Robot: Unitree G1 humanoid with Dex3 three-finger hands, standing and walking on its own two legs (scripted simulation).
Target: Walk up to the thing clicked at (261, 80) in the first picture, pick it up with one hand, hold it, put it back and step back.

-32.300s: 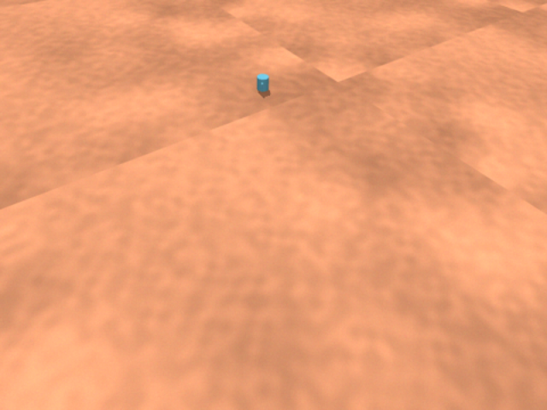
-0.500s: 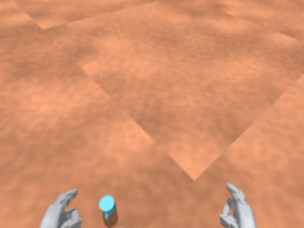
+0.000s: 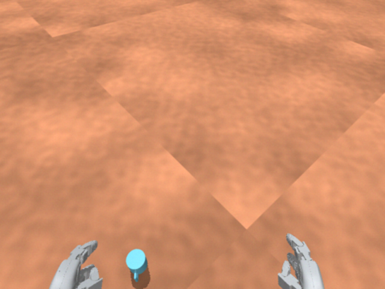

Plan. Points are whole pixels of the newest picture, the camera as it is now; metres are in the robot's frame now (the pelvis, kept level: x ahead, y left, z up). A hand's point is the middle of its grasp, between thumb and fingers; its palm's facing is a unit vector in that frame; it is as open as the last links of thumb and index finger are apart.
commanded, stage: home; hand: left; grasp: from above
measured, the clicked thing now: (136, 265) +0.35 +0.22 -0.67
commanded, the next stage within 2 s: stand in 0.30 s
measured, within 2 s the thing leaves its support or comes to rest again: neither
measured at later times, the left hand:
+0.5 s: hand (95, 287) +0.16 +0.20 -0.08, palm faces +0.02 -0.95 -0.30, open 7.4 cm
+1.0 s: hand out of the picture +0.03 +0.24 -0.11, palm faces +0.06 -0.95 -0.31, open 7.4 cm
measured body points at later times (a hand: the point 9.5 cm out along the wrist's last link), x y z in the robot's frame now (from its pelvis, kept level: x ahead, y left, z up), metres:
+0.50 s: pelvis -0.01 +0.00 +0.01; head +0.01 +0.01 +0.46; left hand +0.16 +0.25 -0.05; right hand +0.15 -0.25 -0.08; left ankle +0.01 +0.12 -0.68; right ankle +0.01 -0.13 -0.68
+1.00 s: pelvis -0.01 +0.01 +0.06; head -0.01 +0.01 +0.51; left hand +0.03 +0.29 -0.09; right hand +0.07 -0.27 -0.08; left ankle +0.01 +0.12 -0.68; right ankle +0.01 -0.13 -0.68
